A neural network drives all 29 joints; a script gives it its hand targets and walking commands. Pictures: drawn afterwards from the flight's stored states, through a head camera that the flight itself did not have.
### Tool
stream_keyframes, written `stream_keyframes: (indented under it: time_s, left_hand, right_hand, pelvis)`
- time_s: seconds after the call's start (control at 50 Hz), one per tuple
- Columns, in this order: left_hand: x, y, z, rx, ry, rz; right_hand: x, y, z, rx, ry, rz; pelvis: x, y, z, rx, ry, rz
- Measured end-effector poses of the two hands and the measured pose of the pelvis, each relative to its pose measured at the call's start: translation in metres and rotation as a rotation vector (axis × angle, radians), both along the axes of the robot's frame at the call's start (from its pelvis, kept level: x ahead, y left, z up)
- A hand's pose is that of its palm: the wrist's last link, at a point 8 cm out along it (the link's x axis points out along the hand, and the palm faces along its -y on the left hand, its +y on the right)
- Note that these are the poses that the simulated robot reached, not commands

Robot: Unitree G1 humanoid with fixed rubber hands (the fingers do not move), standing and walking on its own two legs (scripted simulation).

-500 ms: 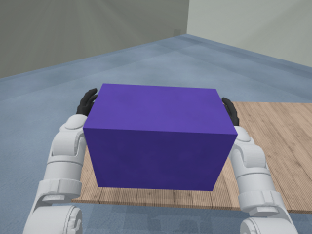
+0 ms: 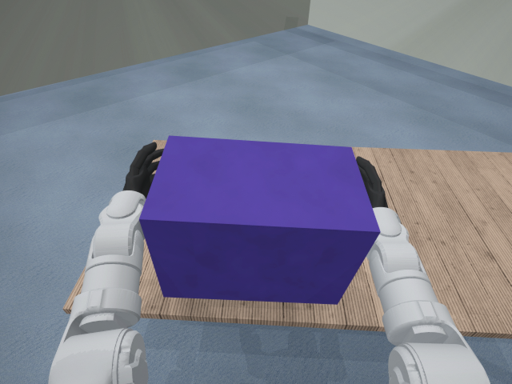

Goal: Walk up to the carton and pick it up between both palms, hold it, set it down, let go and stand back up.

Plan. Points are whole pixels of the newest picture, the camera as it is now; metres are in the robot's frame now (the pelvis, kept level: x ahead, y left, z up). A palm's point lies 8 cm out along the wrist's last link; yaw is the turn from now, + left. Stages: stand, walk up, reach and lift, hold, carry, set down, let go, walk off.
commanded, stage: set down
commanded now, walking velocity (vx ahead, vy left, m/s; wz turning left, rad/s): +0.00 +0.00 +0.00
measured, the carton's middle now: (256, 223) +0.35 +0.02 +0.11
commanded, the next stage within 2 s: none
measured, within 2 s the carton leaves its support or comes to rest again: neither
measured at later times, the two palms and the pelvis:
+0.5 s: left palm (151, 188) +0.41 +0.21 +0.12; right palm (368, 207) +0.40 -0.17 +0.11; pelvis +0.02 +0.00 +0.00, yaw +0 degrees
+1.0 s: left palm (156, 204) +0.41 +0.21 +0.09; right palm (365, 221) +0.39 -0.17 +0.08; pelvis +0.02 +0.01 +0.00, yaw +0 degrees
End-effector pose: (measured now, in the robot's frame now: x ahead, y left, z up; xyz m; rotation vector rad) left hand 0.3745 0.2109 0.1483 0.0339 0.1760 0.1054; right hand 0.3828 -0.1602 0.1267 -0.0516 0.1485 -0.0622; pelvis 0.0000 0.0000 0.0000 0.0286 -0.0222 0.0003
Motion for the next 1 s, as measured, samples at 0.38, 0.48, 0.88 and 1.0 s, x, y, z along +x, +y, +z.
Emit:
stream_keyframes:
  time_s: [0.38,0.48,0.88,1.0]
  left_hand:
    - [0.031,-0.004,-0.019,0.006,0.008,-0.035]
    - [0.033,-0.005,-0.023,0.007,0.009,-0.047]
    - [0.029,-0.005,-0.054,-0.011,0.05,-0.053]
    - [0.033,-0.005,-0.061,-0.016,0.063,-0.063]
  right_hand:
    - [0.019,-0.004,-0.018,-0.016,0.005,-0.037]
    - [0.018,-0.005,-0.022,-0.019,0.005,-0.048]
    - [0.013,-0.005,-0.041,-0.049,0.046,-0.049]
    - [0.012,-0.005,-0.049,-0.052,0.061,-0.062]
  pelvis:
    - [0.021,0.003,0.003,-0.003,0.038,0.001]
    - [0.023,0.004,0.003,-0.004,0.041,0.002]
    - [0.023,0.005,0.003,-0.005,0.041,0.002]
    - [0.024,0.007,0.003,-0.008,0.043,0.002]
